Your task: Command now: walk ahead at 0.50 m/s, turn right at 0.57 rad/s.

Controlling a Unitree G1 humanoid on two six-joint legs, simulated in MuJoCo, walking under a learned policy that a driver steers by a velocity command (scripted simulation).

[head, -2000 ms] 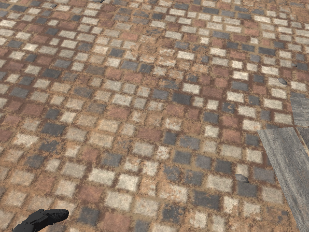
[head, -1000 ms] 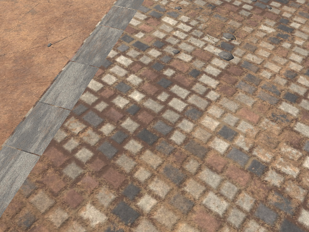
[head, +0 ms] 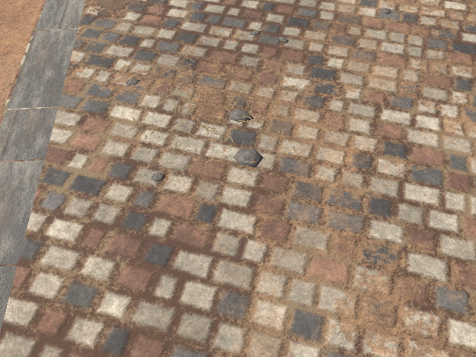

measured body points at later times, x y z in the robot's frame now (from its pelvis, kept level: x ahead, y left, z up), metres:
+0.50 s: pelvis +0.25 -0.07 +0.00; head +0.29 -0.10 +0.45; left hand +0.42 +0.20 -0.10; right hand +0.38 -0.37 -0.09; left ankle +0.45 +0.06 -0.69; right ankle +0.21 -0.13 -0.74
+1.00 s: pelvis +0.35 -0.08 -0.01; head +0.38 -0.10 +0.44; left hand +0.56 +0.14 -0.11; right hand +0.39 -0.39 -0.12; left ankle +0.46 +0.00 -0.74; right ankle +0.30 -0.20 -0.74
